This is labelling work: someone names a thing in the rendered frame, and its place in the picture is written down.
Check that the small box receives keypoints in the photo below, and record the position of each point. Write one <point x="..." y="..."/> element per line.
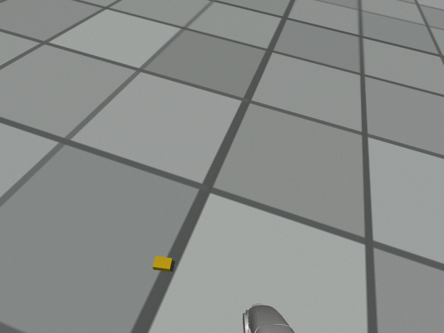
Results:
<point x="162" y="263"/>

